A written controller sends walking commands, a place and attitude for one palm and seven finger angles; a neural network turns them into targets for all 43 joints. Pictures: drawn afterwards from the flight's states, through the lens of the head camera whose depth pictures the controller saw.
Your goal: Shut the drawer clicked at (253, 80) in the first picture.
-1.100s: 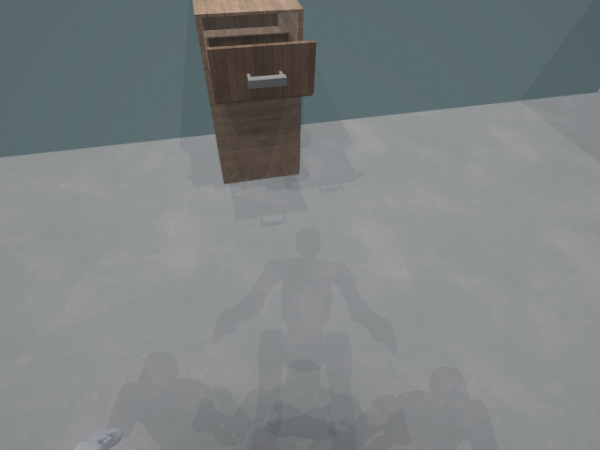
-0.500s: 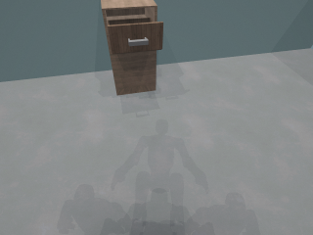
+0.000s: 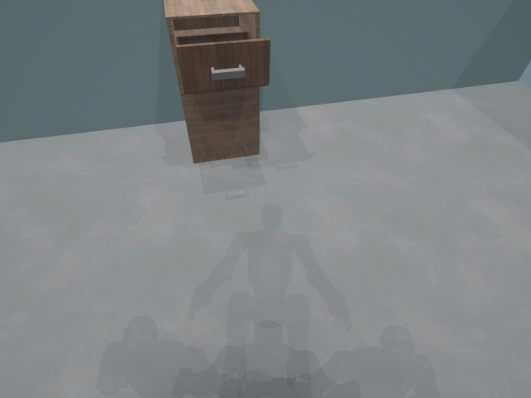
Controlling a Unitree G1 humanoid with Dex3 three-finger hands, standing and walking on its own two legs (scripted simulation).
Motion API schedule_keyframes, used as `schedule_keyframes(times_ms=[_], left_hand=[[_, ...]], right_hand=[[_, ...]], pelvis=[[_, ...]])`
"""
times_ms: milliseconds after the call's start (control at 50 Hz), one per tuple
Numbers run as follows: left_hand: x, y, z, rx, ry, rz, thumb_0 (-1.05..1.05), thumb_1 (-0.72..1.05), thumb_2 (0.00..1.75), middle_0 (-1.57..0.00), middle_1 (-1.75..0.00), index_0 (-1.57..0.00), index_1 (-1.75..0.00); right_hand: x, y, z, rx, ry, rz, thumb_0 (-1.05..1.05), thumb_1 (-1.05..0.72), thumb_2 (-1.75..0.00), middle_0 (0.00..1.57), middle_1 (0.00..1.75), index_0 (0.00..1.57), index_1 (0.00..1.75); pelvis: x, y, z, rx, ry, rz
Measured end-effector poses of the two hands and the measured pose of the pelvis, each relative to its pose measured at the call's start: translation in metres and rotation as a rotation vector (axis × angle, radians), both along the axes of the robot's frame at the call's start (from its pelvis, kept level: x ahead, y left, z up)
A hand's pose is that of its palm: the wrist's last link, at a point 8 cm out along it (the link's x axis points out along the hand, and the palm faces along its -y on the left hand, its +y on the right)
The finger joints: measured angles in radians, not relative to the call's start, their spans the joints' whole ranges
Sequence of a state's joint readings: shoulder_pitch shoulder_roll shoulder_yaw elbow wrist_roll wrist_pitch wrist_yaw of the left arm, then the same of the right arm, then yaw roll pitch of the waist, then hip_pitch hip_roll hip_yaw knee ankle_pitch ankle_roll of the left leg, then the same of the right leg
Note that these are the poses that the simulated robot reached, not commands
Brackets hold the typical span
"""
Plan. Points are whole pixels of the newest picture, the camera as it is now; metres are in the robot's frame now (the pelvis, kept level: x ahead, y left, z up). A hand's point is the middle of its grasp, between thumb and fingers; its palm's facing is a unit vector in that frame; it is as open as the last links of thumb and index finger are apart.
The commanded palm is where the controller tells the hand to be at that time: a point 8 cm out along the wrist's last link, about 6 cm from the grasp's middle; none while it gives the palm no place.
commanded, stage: look at it before walking up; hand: left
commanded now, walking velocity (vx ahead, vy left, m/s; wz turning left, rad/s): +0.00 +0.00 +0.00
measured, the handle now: (227, 71) +1.24 +0.20 -0.09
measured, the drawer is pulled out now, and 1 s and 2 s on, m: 0.28 0.28 0.28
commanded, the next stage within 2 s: walk to a spot facing it in 0.34 s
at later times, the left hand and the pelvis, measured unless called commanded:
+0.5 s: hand out of the picture +0.08 +0.24 -0.16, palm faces -0.03 -0.95 -0.32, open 7.4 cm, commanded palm none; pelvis +0.01 +0.00 +0.00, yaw +0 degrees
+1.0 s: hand out of the picture +0.10 +0.13 -0.17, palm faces -0.08 -0.98 -0.18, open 7.4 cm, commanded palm none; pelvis +0.13 -0.05 -0.01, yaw -10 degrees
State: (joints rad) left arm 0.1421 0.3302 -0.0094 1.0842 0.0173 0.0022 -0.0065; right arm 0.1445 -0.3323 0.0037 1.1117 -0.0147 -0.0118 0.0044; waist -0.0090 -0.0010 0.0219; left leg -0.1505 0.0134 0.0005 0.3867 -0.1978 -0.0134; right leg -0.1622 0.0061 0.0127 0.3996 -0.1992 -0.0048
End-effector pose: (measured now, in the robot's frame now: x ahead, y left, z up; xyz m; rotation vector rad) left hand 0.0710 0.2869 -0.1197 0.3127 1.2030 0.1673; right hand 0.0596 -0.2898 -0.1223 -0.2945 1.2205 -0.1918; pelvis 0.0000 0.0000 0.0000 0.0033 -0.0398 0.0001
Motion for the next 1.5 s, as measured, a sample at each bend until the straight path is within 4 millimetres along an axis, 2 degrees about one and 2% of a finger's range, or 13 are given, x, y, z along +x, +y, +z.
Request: schedule_keyframes(times_ms=[520, 620, 720, 840, 880, 920, 960, 1100, 1180, 1260, 1320, 1360, 1500], left_hand=[[0.0, 0.001, -0.003, -0.002, 0.025, 0.015, 0.01, 0.9, 0.89, -0.2, -0.3, -0.2, -0.3], [-0.01, -0.014, -0.016, -0.05, 0.081, 0.021, 0.0, 0.9, 0.89, -0.2, -0.3, -0.2, -0.29], [-0.017, -0.036, -0.03, -0.095, 0.175, 0.012, 0.01, 0.9, 0.89, -0.2, -0.3, -0.2, -0.29], [0.015, -0.074, -0.036, -0.11, 0.199, -0.026, 0.01, 0.9, 0.89, -0.2, -0.3, -0.2, -0.29], [0.026, -0.084, -0.036, -0.114, 0.157, -0.002, 0.01, 0.9, 0.89, -0.2, -0.3, -0.2, -0.3], [0.031, -0.094, -0.032, -0.119, 0.147, 0.019, 0.01, 0.9, 0.89, -0.2, -0.3, -0.2, -0.29], [0.032, -0.102, -0.028, -0.124, 0.175, 0.023, 0.0, 0.9, 0.89, -0.2, -0.3, -0.2, -0.29], [0.045, -0.121, -0.02, -0.155, 0.32, 0.001, 0.0, 0.9, 0.89, -0.2, -0.3, -0.2, -0.3], [0.069, -0.12, -0.025, -0.161, 0.352, 0.02, 0.0, 0.9, 0.89, -0.2, -0.3, -0.2, -0.3], [0.105, -0.111, -0.037, -0.164, 0.378, 0.04, 0.0, 0.9, 0.89, -0.2, -0.3, -0.2, -0.3], [0.142, -0.098, -0.053, -0.166, 0.401, 0.029, 0.0, 0.9, 0.89, -0.2, -0.3, -0.2, -0.3], [0.178, -0.09, -0.058, -0.165, 0.382, 0.01, 0.01, 0.9, 0.89, -0.2, -0.3, -0.2, -0.3], [0.341, -0.084, -0.042, -0.164, 0.147, -0.106, 0.01, 0.91, 0.89, -0.2, -0.3, -0.19, -0.29]], right_hand=[[0.017, 0.007, 0.001, 0.0, -0.011, 0.006, 0.01, -0.91, -0.89, 0.2, 0.3, 0.2, 0.3], [0.007, 0.022, -0.011, 0.044, 0.011, -0.03, 0.01, -0.91, -0.9, 0.2, 0.3, 0.2, 0.3], [-0.015, 0.034, -0.027, 0.095, 0.057, -0.116, 0.01, -0.91, -0.89, 0.2, 0.3, 0.2, 0.3], [-0.05, 0.031, -0.049, 0.152, 0.185, -0.231, 0.01, -0.91, -0.89, 0.2, 0.3, 0.2, 0.3], [-0.051, 0.029, -0.049, 0.165, 0.247, -0.231, 0.01, -0.91, -0.89, 0.2, 0.3, 0.2, 0.3], [-0.038, 0.025, -0.043, 0.169, 0.261, -0.231, 0.01, -0.91, -0.89, 0.2, 0.3, 0.2, 0.3], [-0.013, 0.019, -0.037, 0.167, 0.226, -0.234, 0.01, -0.91, -0.89, 0.2, 0.3, 0.2, 0.3], [0.105, 0.009, -0.023, 0.167, 0.005, -0.248, 0.01, -0.91, -0.9, 0.2, 0.29, 0.2, 0.3], [0.176, 0.013, -0.022, 0.171, -0.068, -0.213, 0.01, -0.91, -0.9, 0.19, 0.29, 0.2, 0.3], [0.251, 0.023, -0.025, 0.165, -0.125, -0.167, 0.01, -0.91, -0.9, 0.19, 0.29, 0.2, 0.3], [0.294, 0.029, -0.031, 0.137, -0.182, -0.166, 0.01, -0.91, -0.9, 0.2, 0.29, 0.2, 0.3], [0.304, 0.033, -0.029, 0.126, -0.19, -0.189, 0.01, -0.91, -0.9, 0.2, 0.29, 0.2, 0.3], [0.286, 0.035, -0.014, 0.078, -0.076, -0.332, -0.01, -0.96, -0.89, 0.2, 0.3, 0.2, 0.3]], pelvis=[[0.01, 0.003, 0.0, -0.001, 0.003, -0.009], [0.025, 0.003, -0.004, -0.003, 0.008, -0.04], [0.046, -0.002, -0.012, 0.014, 0.017, -0.093], [0.079, -0.026, -0.023, 0.01, 0.012, -0.135], [0.09, -0.034, -0.023, 0.005, 0.009, -0.125], [0.103, -0.04, -0.018, 0.008, 0.007, -0.133], [0.116, -0.044, -0.012, 0.013, 0.008, -0.15], [0.167, -0.047, -0.003, 0.005, 0.028, -0.191], [0.204, -0.043, -0.008, -0.012, 0.034, -0.199], [0.25, -0.036, -0.019, -0.022, 0.035, -0.203], [0.288, -0.027, -0.033, -0.027, 0.028, -0.212], [0.307, -0.023, -0.033, -0.021, 0.015, -0.228], [0.367, -0.017, -0.01, -0.006, 0.001, -0.273]])
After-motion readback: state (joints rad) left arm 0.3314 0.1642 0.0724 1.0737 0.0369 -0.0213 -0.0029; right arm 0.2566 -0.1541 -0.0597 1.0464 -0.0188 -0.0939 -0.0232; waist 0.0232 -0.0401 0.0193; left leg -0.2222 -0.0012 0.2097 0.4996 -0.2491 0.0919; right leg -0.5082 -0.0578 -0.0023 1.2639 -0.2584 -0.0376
